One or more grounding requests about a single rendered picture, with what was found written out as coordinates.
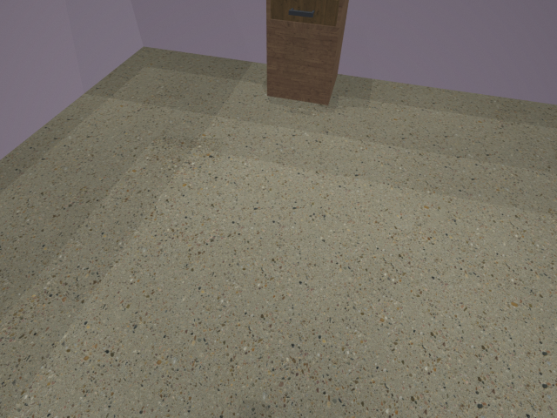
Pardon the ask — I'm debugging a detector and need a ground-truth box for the cabinet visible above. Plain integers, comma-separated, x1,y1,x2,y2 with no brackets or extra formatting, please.
266,0,349,105

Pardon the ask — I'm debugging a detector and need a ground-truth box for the drawer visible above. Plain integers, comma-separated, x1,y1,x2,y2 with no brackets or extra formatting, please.
271,0,339,26

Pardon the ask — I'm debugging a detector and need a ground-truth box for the handle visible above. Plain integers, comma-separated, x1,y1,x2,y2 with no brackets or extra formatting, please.
289,8,314,17

